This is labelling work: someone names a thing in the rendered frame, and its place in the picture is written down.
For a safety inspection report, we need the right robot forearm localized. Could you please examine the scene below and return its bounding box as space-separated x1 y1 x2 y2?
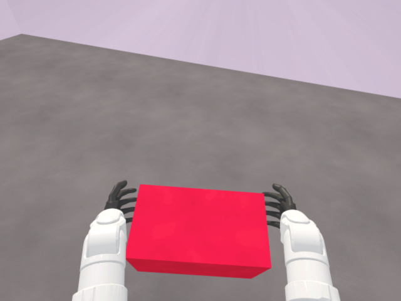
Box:
280 209 340 301

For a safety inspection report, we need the right robot hand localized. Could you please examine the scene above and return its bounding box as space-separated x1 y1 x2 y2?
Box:
263 184 296 229

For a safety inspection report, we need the carton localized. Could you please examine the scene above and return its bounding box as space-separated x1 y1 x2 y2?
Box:
126 184 271 279

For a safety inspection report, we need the left robot forearm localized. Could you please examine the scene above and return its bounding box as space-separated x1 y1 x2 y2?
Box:
72 209 127 301

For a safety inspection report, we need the left robot hand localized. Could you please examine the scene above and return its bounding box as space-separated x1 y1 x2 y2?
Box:
104 180 137 223

